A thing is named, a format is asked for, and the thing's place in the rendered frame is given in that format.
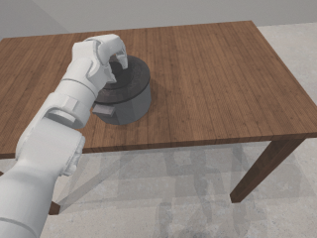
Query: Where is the pot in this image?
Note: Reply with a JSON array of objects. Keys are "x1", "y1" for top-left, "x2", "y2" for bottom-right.
[{"x1": 92, "y1": 83, "x2": 152, "y2": 125}]

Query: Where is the knob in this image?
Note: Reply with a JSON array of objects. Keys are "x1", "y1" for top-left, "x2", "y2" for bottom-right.
[{"x1": 109, "y1": 61, "x2": 123, "y2": 78}]

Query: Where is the table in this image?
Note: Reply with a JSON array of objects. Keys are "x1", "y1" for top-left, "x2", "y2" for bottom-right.
[{"x1": 0, "y1": 20, "x2": 317, "y2": 215}]

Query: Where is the robot left upper arm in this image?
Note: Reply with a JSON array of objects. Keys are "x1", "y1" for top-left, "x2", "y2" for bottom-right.
[{"x1": 0, "y1": 117, "x2": 86, "y2": 238}]

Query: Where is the lid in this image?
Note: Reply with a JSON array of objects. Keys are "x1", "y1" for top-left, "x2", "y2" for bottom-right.
[{"x1": 94, "y1": 55, "x2": 151, "y2": 105}]

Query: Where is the left robot forearm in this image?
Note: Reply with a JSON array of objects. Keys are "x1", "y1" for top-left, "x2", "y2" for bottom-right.
[{"x1": 15, "y1": 38, "x2": 110, "y2": 161}]

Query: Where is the left robot hand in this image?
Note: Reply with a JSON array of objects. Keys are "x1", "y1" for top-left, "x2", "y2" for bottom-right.
[{"x1": 88, "y1": 34, "x2": 128, "y2": 83}]

